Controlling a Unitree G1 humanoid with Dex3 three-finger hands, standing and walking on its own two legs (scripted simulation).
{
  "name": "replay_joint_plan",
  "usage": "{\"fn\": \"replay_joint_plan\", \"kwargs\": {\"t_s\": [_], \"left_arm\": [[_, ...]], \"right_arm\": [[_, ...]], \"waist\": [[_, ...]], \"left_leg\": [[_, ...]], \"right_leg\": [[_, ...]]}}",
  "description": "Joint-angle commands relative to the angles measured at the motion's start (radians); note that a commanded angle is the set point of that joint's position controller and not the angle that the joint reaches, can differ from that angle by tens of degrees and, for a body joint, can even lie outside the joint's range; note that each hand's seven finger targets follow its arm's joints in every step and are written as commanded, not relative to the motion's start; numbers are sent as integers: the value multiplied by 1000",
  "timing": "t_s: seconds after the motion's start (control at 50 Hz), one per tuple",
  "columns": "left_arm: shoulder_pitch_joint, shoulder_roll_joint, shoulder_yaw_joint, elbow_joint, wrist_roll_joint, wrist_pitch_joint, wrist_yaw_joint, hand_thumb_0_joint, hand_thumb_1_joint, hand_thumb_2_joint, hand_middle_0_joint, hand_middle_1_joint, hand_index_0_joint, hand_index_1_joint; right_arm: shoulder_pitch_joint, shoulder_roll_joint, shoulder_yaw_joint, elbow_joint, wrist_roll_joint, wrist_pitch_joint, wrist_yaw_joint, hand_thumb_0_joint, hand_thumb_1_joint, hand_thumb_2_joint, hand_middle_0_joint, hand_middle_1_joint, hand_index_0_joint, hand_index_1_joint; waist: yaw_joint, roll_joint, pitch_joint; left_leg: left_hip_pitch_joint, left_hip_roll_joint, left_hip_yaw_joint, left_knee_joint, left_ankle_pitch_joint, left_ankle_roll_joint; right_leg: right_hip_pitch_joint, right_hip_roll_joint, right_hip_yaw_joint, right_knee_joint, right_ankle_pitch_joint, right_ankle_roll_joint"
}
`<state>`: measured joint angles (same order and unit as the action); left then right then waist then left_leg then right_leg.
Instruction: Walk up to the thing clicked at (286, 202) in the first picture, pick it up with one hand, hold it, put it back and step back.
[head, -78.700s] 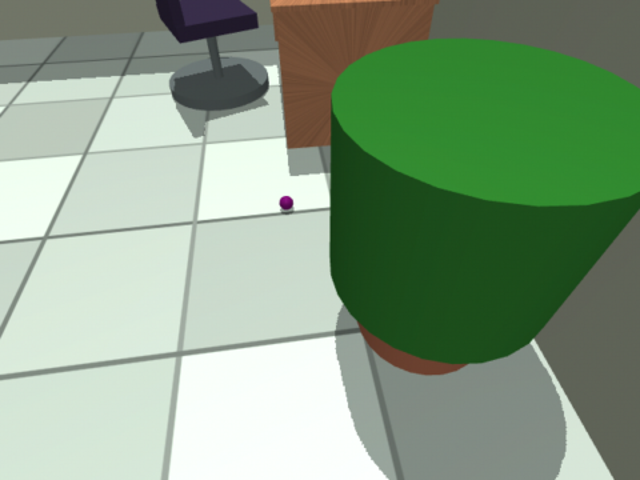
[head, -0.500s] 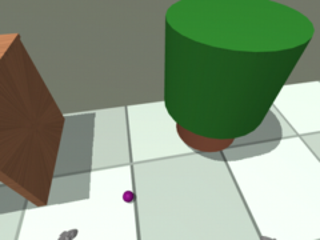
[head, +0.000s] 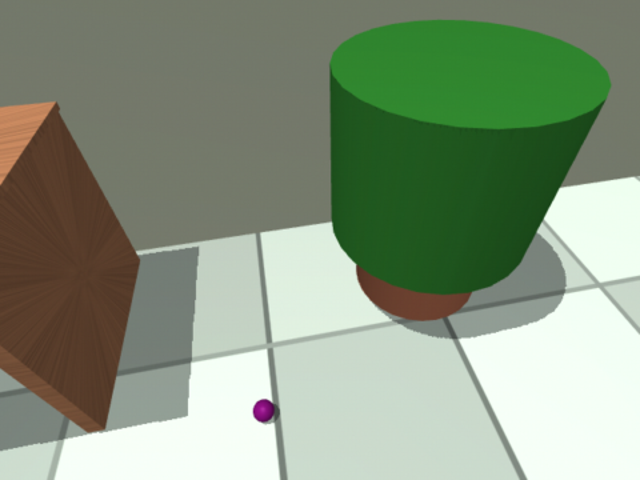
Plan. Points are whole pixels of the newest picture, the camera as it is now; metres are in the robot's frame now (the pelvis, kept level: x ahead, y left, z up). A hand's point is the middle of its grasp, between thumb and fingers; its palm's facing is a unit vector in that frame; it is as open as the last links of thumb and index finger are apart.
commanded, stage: stand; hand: left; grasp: from above
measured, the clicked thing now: (263, 410) +0.49 +0.24 -0.75
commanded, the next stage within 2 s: step back in 1.74 s
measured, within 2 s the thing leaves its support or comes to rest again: neither
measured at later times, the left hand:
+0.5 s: hand out of the picture +0.06 +0.23 -0.16, palm faces +0.01 -0.94 -0.34, open 7.4 cm
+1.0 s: hand out of the picture +0.08 +0.23 -0.15, palm faces +0.00 -0.94 -0.34, open 7.4 cm
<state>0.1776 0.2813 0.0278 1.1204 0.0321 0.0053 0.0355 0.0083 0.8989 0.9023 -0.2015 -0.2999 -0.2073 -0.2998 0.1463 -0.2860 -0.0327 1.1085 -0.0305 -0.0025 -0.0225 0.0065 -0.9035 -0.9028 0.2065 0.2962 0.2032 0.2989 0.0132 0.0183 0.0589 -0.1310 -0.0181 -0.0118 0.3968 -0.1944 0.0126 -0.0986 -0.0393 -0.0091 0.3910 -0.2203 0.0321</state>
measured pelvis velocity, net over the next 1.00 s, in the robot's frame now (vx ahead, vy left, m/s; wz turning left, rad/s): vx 0.01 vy -0.01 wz -0.01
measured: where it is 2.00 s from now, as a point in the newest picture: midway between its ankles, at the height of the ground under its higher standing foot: outside the picture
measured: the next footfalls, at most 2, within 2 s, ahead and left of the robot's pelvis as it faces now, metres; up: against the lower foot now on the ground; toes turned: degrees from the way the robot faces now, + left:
none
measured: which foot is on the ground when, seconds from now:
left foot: down 0.00-1.00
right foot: down 0.00-1.00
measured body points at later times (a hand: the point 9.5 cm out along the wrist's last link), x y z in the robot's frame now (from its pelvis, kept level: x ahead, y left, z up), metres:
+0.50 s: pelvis +0.00 -0.01 +0.00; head +0.00 -0.01 +0.45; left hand +0.06 +0.28 -0.13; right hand +0.06 -0.30 -0.14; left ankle +0.02 +0.11 -0.74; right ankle +0.00 -0.14 -0.74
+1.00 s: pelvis +0.01 -0.01 +0.00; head +0.01 -0.02 +0.45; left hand +0.08 +0.28 -0.13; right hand +0.08 -0.31 -0.13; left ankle +0.02 +0.11 -0.74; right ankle +0.00 -0.14 -0.74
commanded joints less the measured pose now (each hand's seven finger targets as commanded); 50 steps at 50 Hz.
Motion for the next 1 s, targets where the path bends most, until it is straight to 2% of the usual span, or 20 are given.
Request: {"fn": "replay_joint_plan", "kwargs": {"t_s": [0.0, 0.16, 0.22, 0.38, 0.5, 0.62, 0.64, 0.68, 0.74, 0.8, 0.84, 0.98], "left_arm": [[-35, 197, 41, -41, -3, -21, 7, 0, 900, 900, -200, -300, -200, -301], [-60, 210, 38, -23, -6, -24, 2, 0, 900, 900, -200, -300, -200, -301], [-60, 204, 34, -20, -6, -22, 0, 0, 900, 900, -200, -300, -200, -301], [-81, 217, 36, -15, -11, -26, -2, 0, 900, 900, -200, -300, -200, -301], [-88, 220, 35, -11, -11, -22, -6, 0, 900, 900, -200, -300, -200, -301], [-104, 224, 36, -16, -16, -28, -8, 0, 900, 900, -200, -300, -200, -301], [-96, 219, 33, -14, -14, -27, -8, 0, 900, 900, -200, -300, -200, -301], [-104, 225, 34, -13, -16, -26, -9, 0, 900, 900, -200, -300, -200, -301], [-110, 231, 35, -15, -16, -26, -10, 0, 900, 900, -200, -300, -200, -301], [-106, 231, 33, -16, -15, -27, -11, 0, 900, 900, -200, -300, -200, -301], [-115, 231, 34, -19, -16, -28, -10, 0, 900, 900, -200, -300, -200, -301], [-112, 236, 33, -17, -18, -32, -13, 0, 900, 900, -200, -300, -200, -301]], "right_arm": [[-34, -187, -36, -47, 4, -19, -7, 0, -900, -900, 200, 300, 200, 300], [-42, -190, -26, -30, 7, -22, -4, 0, -900, -900, 200, 300, 200, 300], [-50, -205, -26, -26, 10, -20, -4, 0, -900, -900, 200, 300, 200, 300], [-46, -209, -18, -18, 10, -27, -5, 0, -900, -900, 200, 300, 200, 300], [-56, -218, -15, -14, 10, -26, -6, 0, -900, -900, 200, 300, 200, 300], [-49, -221, -11, -9, 12, -31, -5, 0, -900, -900, 200, 300, 200, 300], [-66, -230, -14, -15, 11, -31, -5, 0, -900, -900, 200, 300, 200, 300], [-50, -230, -13, -8, 12, -29, -5, 0, -900, -900, 200, 300, 200, 300], [-58, -228, -11, -10, 13, -30, -4, 0, -900, -900, 200, 300, 200, 300], [-64, -232, -13, -11, 14, -29, -3, 0, -900, -900, 200, 300, 200, 300], [-65, -233, -13, -13, 13, -29, -3, 0, -900, -900, 200, 300, 200, 300], [-64, -233, -9, -13, 15, -29, 2, 0, -900, -900, 200, 300, 200, 300]], "waist": [[1, -14, -14], [-2, -25, -15], [-1, -6, -8], [-2, -19, -52], [-2, -10, -35], [-7, -16, -66], [0, -15, -70], [-8, -18, -59], [-8, -19, -61], [-8, -24, -55], [-10, -26, -69], [-12, -10, -52]], "left_leg": [[-21, 106, -115, -116, 4, 14], [-4, 107, -106, -117, 44, 6], [-11, 111, -110, -123, 6, 6], [9, 122, -101, -111, 116, 12], [4, 124, -103, -124, 78, 8], [28, 130, -92, -109, 177, 9], [39, 132, -94, -104, 193, 10], [22, 130, -91, -114, 151, 9], [31, 132, -93, -116, 176, 5], [26, 132, -95, -121, 141, 4], [30, 136, -91, -110, 171, 9], [19, 132, -91, -119, 150, 7]], "right_leg": [[-22, -72, 75, -94, 46, -41], [-24, -73, 77, -112, 56, -40], [-32, -69, 75, -113, 27, -41], [14, -84, 83, -109, 129, -47], [-3, -78, 79, -114, 90, -47], [20, -85, 86, -108, 163, -45], [13, -83, 80, -106, 169, -44], [17, -82, 83, -119, 141, -43], [17, -85, 82, -112, 155, -46], [3, -81, 80, -122, 119, -45], [18, -87, 83, -120, 159, -45], [14, -86, 83, -130, 141, -44]]}}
